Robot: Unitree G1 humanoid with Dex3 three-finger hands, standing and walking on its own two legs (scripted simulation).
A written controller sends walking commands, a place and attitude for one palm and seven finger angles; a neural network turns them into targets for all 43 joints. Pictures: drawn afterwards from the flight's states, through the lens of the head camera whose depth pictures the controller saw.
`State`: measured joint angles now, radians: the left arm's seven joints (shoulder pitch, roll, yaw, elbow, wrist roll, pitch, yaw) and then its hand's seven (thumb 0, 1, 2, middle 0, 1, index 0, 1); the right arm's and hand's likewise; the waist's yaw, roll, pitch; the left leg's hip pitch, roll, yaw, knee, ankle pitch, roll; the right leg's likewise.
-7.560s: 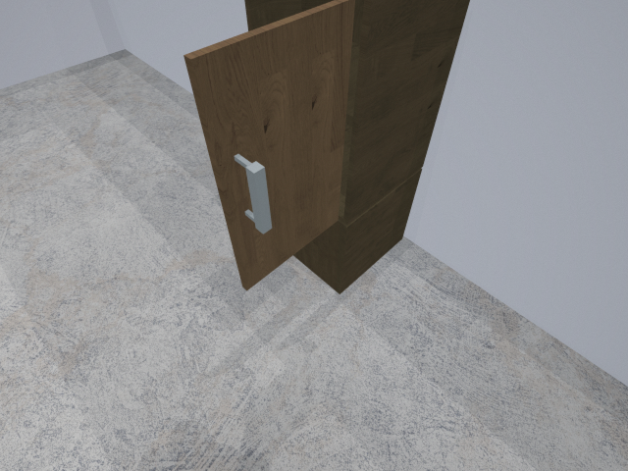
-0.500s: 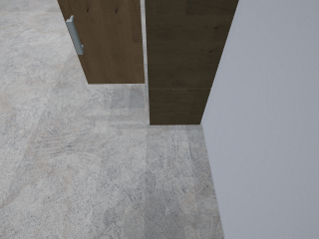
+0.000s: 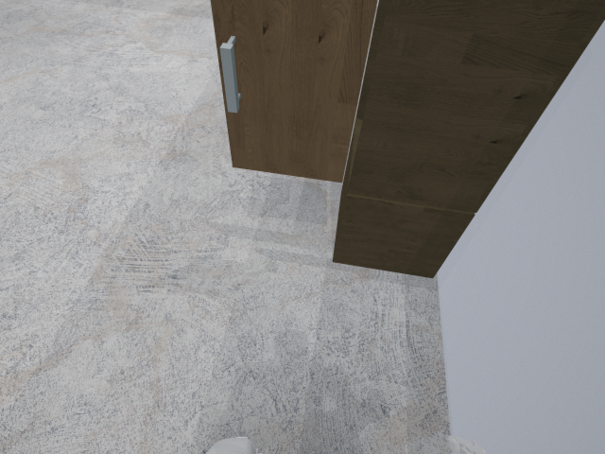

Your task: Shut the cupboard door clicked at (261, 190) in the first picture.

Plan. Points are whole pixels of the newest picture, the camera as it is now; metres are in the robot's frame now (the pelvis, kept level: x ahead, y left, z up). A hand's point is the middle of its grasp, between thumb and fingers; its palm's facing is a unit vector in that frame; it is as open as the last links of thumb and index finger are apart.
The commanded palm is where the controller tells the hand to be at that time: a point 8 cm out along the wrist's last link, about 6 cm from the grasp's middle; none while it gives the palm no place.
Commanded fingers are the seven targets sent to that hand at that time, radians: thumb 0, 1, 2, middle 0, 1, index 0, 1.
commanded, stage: take the last steps up to it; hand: left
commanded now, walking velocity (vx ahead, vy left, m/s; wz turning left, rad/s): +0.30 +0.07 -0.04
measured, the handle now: (232, 75) +0.88 +0.26 +0.00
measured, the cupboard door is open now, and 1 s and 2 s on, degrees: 91 91 91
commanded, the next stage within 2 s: come to a stop and stand still in 0.84 s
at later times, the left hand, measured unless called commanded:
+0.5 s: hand (200, 381) +0.23 +0.18 -0.13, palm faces +0.05 -0.97 -0.22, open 7.2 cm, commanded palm none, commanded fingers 0.00 0.90 0.90 -0.20 -0.30 -0.20 -0.30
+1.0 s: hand (187, 297) +0.37 +0.25 -0.16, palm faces +0.01 -0.99 -0.17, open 7.4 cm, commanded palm none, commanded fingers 0.00 0.90 0.90 -0.20 -0.30 -0.20 -0.30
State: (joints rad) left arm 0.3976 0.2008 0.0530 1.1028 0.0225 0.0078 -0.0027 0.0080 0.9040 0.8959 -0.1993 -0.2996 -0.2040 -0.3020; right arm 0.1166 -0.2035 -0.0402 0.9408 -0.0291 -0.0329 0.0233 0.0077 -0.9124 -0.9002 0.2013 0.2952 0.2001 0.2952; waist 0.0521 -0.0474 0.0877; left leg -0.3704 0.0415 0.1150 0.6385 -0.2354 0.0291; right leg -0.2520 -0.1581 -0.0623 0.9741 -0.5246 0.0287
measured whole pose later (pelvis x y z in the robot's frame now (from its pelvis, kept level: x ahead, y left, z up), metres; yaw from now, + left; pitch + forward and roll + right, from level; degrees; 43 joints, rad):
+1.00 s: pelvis +0.33 +0.08 +0.02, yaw -3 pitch +0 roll +0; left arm 0.25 0.16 0.04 1.04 0.03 -0.01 0.00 0.01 0.91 0.90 -0.19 -0.30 -0.20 -0.30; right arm 0.20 -0.17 -0.03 1.01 -0.03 -0.04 -0.02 -0.01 -0.95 -0.90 0.21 0.30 0.20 0.30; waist 0.02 -0.02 0.04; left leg -0.27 0.01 0.16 0.46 -0.18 0.06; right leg -0.43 -0.07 -0.08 0.86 -0.37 -0.02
